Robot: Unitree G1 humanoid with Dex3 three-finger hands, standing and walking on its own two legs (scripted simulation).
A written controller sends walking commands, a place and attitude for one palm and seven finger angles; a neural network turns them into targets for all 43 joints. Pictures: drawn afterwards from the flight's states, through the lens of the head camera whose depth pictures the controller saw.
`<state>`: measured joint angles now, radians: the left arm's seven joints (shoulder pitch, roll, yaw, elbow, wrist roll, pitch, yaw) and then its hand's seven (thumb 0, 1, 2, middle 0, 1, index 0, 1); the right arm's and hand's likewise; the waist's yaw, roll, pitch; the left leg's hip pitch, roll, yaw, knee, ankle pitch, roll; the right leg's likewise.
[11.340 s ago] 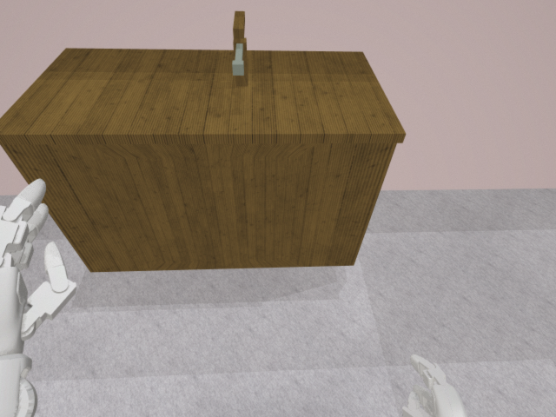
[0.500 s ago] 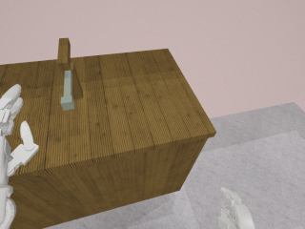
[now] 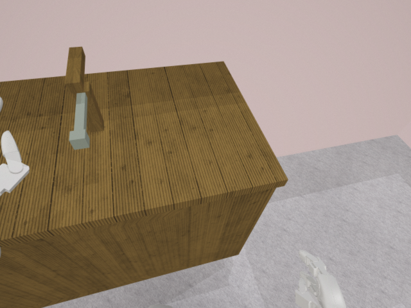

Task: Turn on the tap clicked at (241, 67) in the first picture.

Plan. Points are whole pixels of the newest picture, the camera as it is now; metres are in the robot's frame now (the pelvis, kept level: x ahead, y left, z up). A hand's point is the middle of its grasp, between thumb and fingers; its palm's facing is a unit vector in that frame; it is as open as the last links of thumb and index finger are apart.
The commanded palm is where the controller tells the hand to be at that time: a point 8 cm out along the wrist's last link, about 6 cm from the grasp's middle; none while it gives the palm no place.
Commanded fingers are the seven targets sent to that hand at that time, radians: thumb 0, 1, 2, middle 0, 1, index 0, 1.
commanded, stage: come to a stop and stand still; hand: left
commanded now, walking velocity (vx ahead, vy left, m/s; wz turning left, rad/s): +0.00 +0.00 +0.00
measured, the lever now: (79, 139) +0.37 +0.30 +0.09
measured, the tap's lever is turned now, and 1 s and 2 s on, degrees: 0 0 0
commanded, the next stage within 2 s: look again from close up in 0.56 s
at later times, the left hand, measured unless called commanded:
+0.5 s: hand (39, 192) +0.22 +0.26 +0.16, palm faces +0.40 -0.85 -0.33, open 7.4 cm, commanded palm +0.16 +0.29 +0.18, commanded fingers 0.00 0.90 0.90 -0.20 -0.30 -0.20 -0.30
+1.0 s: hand (40, 196) +0.22 +0.26 +0.16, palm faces +0.40 -0.84 -0.37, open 7.4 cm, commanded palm +0.16 +0.29 +0.18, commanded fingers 0.00 0.90 0.90 -0.20 -0.30 -0.20 -0.30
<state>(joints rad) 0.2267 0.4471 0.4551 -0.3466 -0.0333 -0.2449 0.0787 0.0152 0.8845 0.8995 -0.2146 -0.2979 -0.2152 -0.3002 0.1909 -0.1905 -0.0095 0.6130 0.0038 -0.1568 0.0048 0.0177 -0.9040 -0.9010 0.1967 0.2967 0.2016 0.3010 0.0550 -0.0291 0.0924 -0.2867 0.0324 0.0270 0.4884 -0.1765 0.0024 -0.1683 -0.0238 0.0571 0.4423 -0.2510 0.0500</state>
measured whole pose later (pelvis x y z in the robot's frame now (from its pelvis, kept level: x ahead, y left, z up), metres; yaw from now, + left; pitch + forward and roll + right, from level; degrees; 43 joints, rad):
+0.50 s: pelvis +0.00 +0.01 +0.00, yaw +1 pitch -2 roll -2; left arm 0.37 0.34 0.35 -0.43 -0.03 -0.24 0.10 0.01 0.89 0.90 -0.21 -0.30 -0.21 -0.30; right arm 0.18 -0.17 0.01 0.60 0.00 -0.15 0.00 0.02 -0.90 -0.90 0.20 0.30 0.20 0.30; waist 0.03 -0.04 0.07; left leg -0.28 0.02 0.02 0.49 -0.18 0.02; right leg -0.13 -0.04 0.05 0.39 -0.23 0.07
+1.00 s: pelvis +0.00 +0.01 +0.00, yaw +1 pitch -2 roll -2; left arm 0.41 0.35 0.36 -0.45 -0.03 -0.21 0.10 0.01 0.89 0.90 -0.21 -0.30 -0.21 -0.30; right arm 0.19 -0.19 0.00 0.59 0.01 -0.12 -0.01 0.02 -0.90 -0.90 0.20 0.30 0.20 0.30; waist 0.02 -0.01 0.08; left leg -0.28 0.03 0.01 0.48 -0.17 0.01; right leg -0.12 -0.03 0.04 0.37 -0.22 0.07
